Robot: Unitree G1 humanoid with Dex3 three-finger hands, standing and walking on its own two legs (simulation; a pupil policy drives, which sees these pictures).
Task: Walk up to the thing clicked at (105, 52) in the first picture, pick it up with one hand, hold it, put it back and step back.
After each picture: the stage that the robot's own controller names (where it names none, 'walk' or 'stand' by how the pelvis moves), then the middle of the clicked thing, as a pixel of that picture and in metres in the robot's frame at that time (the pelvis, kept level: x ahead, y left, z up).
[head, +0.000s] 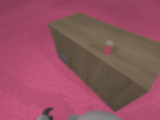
stand; (108, 48) +0.63 -0.10 +0.03
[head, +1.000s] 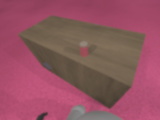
rise first; (84, 49) +0.55 +0.12 +0.05
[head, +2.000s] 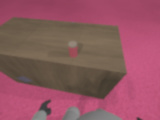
stand; (73, 49) +0.50 +0.18 +0.06
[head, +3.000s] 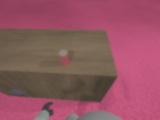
stand; (64, 58) +0.45 +0.23 +0.04
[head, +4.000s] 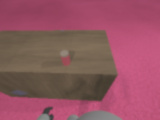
stand; (65, 58) +0.46 +0.23 +0.02
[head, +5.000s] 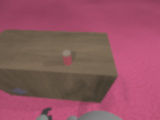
stand; (67, 58) +0.47 +0.22 +0.02
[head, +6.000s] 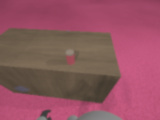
stand; (70, 57) +0.48 +0.20 +0.02
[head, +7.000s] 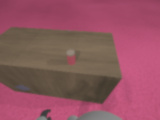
stand; (71, 57) +0.48 +0.19 +0.02
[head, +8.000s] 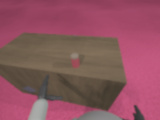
rise first; (75, 60) +0.47 +0.19 +0.03
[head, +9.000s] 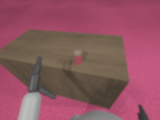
go down; (78, 57) +0.49 +0.18 +0.03
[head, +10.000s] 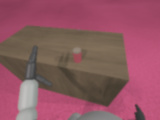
go down; (77, 55) +0.50 +0.18 +0.04
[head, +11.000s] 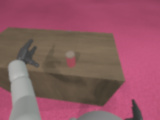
go down; (70, 59) +0.46 +0.17 +0.04
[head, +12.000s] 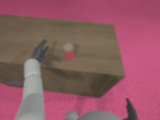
close in; (69, 52) +0.47 +0.17 +0.05
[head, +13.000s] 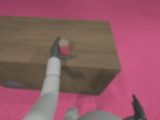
close; (64, 48) +0.49 +0.19 +0.08
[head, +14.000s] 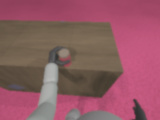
lift; (65, 58) +0.42 +0.18 +0.08
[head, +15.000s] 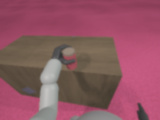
lift; (70, 59) +0.33 +0.15 +0.20
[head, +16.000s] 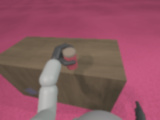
hold; (70, 59) +0.32 +0.15 +0.22
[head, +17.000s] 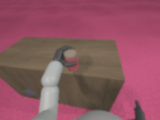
hold; (72, 60) +0.32 +0.14 +0.20
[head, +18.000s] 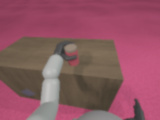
crouch; (72, 55) +0.35 +0.14 +0.22
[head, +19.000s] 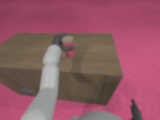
crouch; (69, 46) +0.42 +0.16 +0.21
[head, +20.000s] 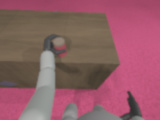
lower; (60, 47) +0.48 +0.18 +0.09
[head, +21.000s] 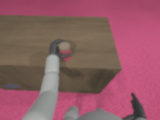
lower; (65, 52) +0.45 +0.16 +0.08
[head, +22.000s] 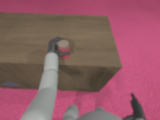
lower; (64, 50) +0.46 +0.17 +0.08
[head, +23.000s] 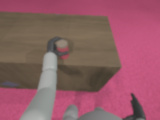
lower; (63, 49) +0.46 +0.18 +0.08
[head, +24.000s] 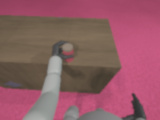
draw back; (68, 53) +0.45 +0.15 +0.08
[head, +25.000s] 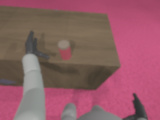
rise; (65, 50) +0.45 +0.16 +0.08
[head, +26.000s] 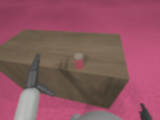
sink last; (78, 61) +0.44 +0.15 +0.06
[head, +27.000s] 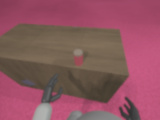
stand; (78, 57) +0.45 +0.15 +0.06
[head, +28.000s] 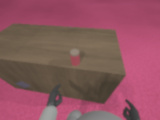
stand; (75, 57) +0.44 +0.15 +0.07
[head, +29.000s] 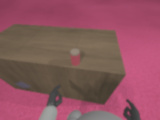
stand; (75, 57) +0.45 +0.15 +0.08
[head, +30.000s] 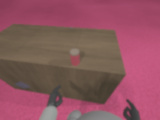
stand; (75, 57) +0.45 +0.15 +0.08
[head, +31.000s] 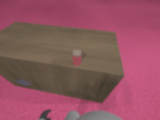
stand; (77, 57) +0.46 +0.15 +0.05
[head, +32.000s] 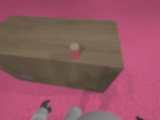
walk; (75, 52) +0.48 +0.16 +0.04
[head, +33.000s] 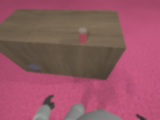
walk; (82, 35) +0.65 +0.14 +0.04
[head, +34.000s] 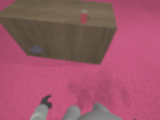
walk; (84, 17) +0.94 +0.16 +0.04
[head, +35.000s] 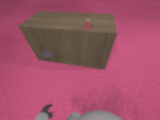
stand; (87, 24) +1.04 +0.14 +0.04
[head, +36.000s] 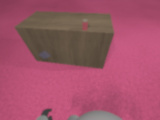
stand; (85, 24) +1.04 +0.15 +0.02
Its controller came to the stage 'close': yes
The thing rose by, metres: 0.20
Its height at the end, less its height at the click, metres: +0.00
